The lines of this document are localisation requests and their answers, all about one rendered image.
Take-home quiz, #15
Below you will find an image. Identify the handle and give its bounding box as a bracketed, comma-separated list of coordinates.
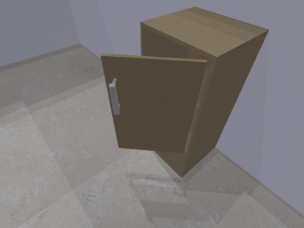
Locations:
[108, 78, 121, 115]

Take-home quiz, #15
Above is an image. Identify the cupboard door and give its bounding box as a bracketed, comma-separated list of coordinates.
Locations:
[101, 53, 207, 154]

